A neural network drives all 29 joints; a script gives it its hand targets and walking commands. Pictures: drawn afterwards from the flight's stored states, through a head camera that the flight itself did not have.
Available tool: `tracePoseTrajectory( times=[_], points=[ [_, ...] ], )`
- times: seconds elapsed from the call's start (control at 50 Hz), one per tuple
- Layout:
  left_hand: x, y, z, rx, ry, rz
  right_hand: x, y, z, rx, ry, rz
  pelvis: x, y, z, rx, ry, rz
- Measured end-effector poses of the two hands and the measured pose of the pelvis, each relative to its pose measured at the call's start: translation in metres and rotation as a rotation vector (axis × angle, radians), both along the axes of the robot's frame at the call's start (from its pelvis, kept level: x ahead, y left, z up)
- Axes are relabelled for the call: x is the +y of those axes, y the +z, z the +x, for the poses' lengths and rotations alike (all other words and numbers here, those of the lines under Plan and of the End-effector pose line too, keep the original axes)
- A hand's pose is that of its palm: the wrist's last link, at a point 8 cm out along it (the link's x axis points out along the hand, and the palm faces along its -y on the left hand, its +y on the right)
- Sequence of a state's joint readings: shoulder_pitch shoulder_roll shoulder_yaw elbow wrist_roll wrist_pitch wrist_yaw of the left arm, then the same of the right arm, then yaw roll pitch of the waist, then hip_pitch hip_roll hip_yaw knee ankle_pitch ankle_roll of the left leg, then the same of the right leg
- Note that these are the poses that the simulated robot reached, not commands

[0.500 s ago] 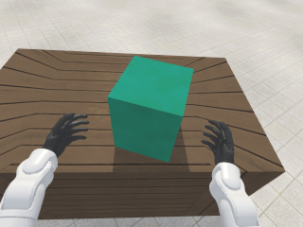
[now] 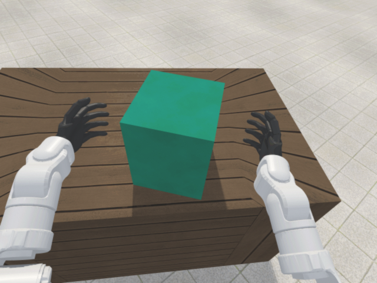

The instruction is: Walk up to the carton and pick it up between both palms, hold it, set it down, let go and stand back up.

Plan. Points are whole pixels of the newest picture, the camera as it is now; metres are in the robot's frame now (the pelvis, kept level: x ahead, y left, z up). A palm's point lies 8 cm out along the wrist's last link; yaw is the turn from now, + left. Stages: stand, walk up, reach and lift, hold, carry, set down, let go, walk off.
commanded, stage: reach and lift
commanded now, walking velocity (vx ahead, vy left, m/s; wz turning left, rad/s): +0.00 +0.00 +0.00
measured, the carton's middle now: (176, 136) +0.49 -0.01 +0.00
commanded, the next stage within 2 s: none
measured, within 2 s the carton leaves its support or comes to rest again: neither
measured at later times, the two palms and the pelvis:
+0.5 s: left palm (92, 93) +0.46 +0.17 +0.17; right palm (266, 118) +0.38 -0.18 +0.16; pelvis +0.00 +0.00 +0.00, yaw +0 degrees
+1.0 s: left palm (99, 76) +0.49 +0.15 +0.19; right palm (268, 95) +0.42 -0.19 +0.19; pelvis +0.00 +0.01 +0.00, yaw +0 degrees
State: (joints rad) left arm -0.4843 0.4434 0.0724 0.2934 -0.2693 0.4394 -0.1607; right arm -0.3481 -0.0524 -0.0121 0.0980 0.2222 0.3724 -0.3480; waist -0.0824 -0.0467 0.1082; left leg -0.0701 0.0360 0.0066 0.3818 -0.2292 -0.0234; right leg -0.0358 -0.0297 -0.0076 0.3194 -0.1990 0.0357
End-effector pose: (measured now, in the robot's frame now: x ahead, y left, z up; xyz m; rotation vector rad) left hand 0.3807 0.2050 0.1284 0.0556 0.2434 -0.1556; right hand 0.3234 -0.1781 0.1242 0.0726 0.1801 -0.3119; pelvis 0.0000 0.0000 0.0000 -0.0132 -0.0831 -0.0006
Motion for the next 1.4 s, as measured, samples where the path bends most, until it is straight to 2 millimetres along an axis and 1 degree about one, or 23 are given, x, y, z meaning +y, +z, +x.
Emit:
tracePoseTrajectory(
  times=[0.12, 0.32, 0.46, 0.7, 0.8, 1.0, 1.06, 1.14, 1.26, 1.32, 1.4],
  points=[
    [-0.009, 0.014, 0.02, -0.003, -0.001, -0.013, -0.003, 0.012, 0.014, -0.007, -0.008, 0.0, 0.0, 0.0, -0.002, -0.003, 0.0, 0.0],
    [-0.024, 0.03, 0.056, -0.004, 0.013, -0.016, -0.003, 0.021, 0.04, 0.029, -0.007, -0.013, 0.0, 0.0, -0.001, 0.014, 0.0, 0.0],
    [-0.033, 0.039, 0.075, 0.0, 0.021, -0.014, -0.004, 0.031, 0.056, 0.02, -0.014, -0.013, 0.0, 0.0, 0.003, 0.046, -0.001, 0.0],
    [-0.044, 0.059, 0.097, -0.01, 0.033, 0.023, 0.002, 0.049, 0.083, 0.025, -0.013, -0.027, 0.002, 0.0, 0.004, 0.096, -0.001, -0.002],
    [-0.049, 0.062, 0.104, -0.013, 0.031, 0.044, 0.001, 0.057, 0.088, 0.028, -0.024, -0.045, 0.004, 0.0, 0.004, 0.122, -0.002, -0.005],
    [-0.05, 0.06, 0.111, -0.018, 0.048, 0.085, -0.009, 0.066, 0.094, 0.04, -0.041, -0.062, 0.006, -0.001, 0.003, 0.179, -0.003, -0.008],
    [-0.048, 0.055, 0.11, -0.008, 0.057, 0.092, -0.012, 0.062, 0.093, 0.056, -0.042, -0.061, 0.006, -0.001, 0.003, 0.187, -0.003, -0.008],
    [-0.043, 0.042, 0.109, 0.008, 0.068, 0.105, -0.014, 0.049, 0.092, 0.083, -0.044, -0.056, 0.006, -0.002, 0.002, 0.196, -0.003, -0.008],
    [-0.041, 0.024, 0.11, 0.003, 0.071, 0.112, -0.017, 0.034, 0.093, 0.079, -0.041, -0.056, 0.005, -0.003, -0.002, 0.23, -0.004, -0.007],
    [-0.039, 0.01, 0.109, 0.02, 0.074, 0.115, -0.019, 0.021, 0.093, 0.096, -0.041, -0.055, 0.005, -0.004, -0.003, 0.25, -0.004, -0.006],
    [-0.04, -0.007, 0.109, 0.031, 0.068, 0.118, -0.021, -0.001, 0.092, 0.121, -0.041, -0.056, 0.004, -0.005, -0.005, 0.288, -0.004, -0.006]
  ],
)
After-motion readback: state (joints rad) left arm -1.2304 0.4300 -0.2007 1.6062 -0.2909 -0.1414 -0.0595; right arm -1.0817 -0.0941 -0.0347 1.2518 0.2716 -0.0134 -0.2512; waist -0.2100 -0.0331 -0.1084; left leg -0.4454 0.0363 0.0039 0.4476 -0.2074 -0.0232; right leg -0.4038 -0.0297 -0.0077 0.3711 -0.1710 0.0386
